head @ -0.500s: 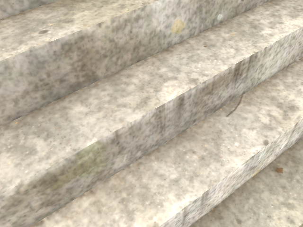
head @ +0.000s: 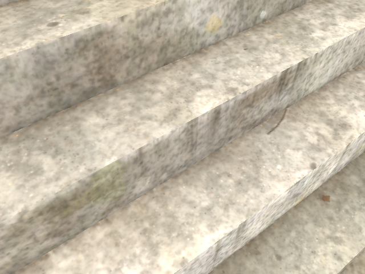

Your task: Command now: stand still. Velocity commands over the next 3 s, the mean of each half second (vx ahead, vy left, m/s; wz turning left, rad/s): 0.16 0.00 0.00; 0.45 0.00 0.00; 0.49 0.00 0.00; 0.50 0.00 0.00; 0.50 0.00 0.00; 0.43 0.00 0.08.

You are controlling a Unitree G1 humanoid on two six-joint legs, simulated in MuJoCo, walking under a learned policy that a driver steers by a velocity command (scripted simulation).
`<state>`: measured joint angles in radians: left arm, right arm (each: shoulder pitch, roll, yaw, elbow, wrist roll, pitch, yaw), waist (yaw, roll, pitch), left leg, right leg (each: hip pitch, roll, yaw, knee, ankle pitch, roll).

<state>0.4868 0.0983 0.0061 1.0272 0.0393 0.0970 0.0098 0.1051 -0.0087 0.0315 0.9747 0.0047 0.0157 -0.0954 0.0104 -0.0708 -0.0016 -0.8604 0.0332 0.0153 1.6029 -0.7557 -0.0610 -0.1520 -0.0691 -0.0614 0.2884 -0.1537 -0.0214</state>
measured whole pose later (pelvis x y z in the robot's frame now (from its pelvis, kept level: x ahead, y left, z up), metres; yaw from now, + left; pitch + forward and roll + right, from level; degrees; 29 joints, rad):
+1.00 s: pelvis +0.05 +0.01 +0.01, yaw +1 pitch +3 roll +6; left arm 0.55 0.09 -0.02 1.07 0.02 0.02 0.05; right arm -0.06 -0.01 0.12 0.74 0.03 -0.01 0.01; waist 0.02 -0.07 -0.03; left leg -0.78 -0.07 0.06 1.58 -0.88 0.08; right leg -0.07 -0.14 -0.11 0.20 -0.17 0.00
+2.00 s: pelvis +0.05 +0.01 +0.00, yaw +2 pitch +2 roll +5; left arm 0.53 0.10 -0.02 1.03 0.02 0.02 0.05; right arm -0.05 -0.01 0.12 0.70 0.03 -0.02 0.00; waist 0.00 -0.07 -0.04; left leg -0.77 -0.08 0.05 1.59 -0.88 0.07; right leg -0.06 -0.13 -0.12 0.20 -0.18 0.01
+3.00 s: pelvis +0.17 -0.10 +0.10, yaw +8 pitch +2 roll +1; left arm 0.22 0.25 -0.01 0.81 -0.01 -0.05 -0.04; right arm -0.01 -0.10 0.08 0.66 -0.03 -0.03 0.00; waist -0.02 -0.05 0.02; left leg -0.79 -0.11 -0.05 1.26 -0.54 0.18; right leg -0.38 -0.09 -0.04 0.97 0.08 -0.12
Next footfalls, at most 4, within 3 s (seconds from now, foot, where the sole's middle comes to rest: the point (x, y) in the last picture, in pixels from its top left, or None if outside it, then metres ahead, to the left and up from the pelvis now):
2.68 right None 0.12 -0.23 -0.80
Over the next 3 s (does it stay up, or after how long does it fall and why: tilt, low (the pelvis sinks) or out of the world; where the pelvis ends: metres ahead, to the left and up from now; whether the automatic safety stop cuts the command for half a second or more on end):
stays up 0.17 -0.10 0.10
